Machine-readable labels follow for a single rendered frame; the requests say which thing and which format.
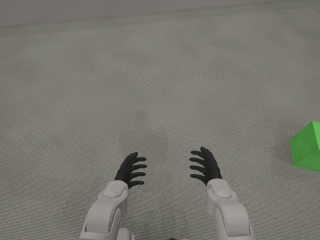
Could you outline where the left robot thigh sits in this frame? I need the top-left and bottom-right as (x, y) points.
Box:
(116, 228), (135, 240)

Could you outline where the left robot hand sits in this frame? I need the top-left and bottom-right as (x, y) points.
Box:
(114, 152), (147, 189)

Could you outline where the right robot hand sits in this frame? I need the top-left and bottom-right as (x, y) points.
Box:
(189, 146), (222, 187)

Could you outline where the robot right forearm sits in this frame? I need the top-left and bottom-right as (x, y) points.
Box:
(205, 178), (256, 240)

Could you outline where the carton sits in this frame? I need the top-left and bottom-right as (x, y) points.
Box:
(289, 121), (320, 172)

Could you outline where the robot left forearm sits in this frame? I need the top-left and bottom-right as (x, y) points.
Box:
(79, 180), (129, 240)

